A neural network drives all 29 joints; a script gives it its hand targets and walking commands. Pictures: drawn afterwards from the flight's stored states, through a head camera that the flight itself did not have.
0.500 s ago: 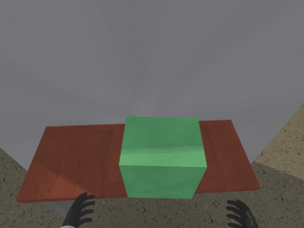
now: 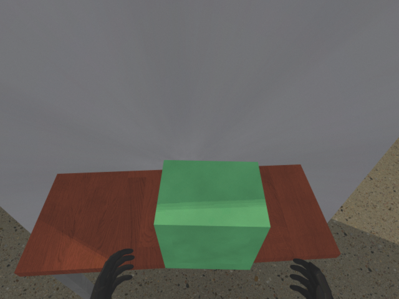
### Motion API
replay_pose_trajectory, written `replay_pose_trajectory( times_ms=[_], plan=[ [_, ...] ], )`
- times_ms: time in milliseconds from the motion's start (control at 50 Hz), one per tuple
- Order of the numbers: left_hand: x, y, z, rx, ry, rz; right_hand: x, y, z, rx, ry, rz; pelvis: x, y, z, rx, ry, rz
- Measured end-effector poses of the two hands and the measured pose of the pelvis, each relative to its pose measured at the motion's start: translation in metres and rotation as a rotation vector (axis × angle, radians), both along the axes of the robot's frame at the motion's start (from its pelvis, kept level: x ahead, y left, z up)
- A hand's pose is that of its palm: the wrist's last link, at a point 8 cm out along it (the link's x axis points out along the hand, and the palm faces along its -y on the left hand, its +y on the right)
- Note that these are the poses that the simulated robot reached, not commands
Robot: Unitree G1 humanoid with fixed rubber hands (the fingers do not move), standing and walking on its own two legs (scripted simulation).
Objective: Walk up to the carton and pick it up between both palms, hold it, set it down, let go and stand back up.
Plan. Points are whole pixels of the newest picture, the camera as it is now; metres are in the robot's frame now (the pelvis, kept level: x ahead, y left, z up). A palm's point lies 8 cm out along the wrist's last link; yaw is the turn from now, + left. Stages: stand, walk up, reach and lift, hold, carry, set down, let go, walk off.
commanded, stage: reach and lift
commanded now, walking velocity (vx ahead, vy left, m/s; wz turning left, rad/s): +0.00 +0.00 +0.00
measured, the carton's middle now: (209, 217) +0.33 +0.00 -0.09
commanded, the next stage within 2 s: none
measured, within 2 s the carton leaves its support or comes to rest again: neither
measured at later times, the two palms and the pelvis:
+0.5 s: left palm (108, 272) +0.19 +0.20 -0.04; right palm (314, 276) +0.19 -0.20 -0.05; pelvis +0.01 +0.00 +0.00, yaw +0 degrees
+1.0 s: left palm (113, 226) +0.26 +0.20 +0.02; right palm (308, 226) +0.26 -0.19 +0.01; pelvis +0.01 +0.00 +0.00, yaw +1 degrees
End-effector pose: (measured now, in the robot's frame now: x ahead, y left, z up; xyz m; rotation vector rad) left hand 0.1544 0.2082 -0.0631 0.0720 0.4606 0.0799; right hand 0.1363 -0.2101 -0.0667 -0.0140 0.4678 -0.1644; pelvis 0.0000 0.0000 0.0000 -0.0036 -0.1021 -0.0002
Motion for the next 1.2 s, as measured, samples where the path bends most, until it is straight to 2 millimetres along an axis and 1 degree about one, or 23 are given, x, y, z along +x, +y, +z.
replay_pose_trajectory(
  times_ms=[100,200,300,620,760,880,1080,1200],
  plan=[
    [0.001,-0.003,0.003,-0.01,-0.037,0.005,0.0,0.005,0.0,0.011,-0.015,0.014,-0.001,0.001,-0.001,0.001,0.0,0.002],
    [0.006,-0.005,0.007,-0.021,-0.071,0.011,0.007,0.013,0.005,0.019,-0.047,0.038,-0.002,0.0,-0.001,0.0,0.001,0.009],
    [0.015,-0.007,0.01,-0.029,-0.082,0.01,0.021,0.017,0.009,0.01,-0.063,0.057,-0.001,0.0,-0.002,0.001,0.007,0.011],
    [0.05,-0.004,0.03,-0.017,-0.112,0.023,0.072,0.003,0.027,0.0,-0.126,0.039,0.011,-0.005,-0.001,0.004,0.033,0.007],
    [0.071,-0.005,0.046,-0.025,-0.134,0.013,0.096,0.007,0.042,0.019,-0.167,0.035,0.014,-0.007,0.0,0.004,0.036,0.012],
    [0.086,-0.008,0.062,-0.033,-0.137,-0.008,0.112,0.013,0.06,0.029,-0.197,0.032,0.013,-0.006,0.002,0.003,0.032,0.014],
    [0.118,-0.013,0.09,-0.055,-0.139,-0.018,0.138,0.016,0.091,0.032,-0.201,0.019,0.004,-0.003,0.005,0.001,0.031,0.002],
    [0.14,-0.017,0.103,-0.053,-0.133,-0.027,0.153,0.015,0.101,0.033,-0.187,0.015,-0.003,-0.001,0.006,-0.001,0.048,-0.005]
  ],
)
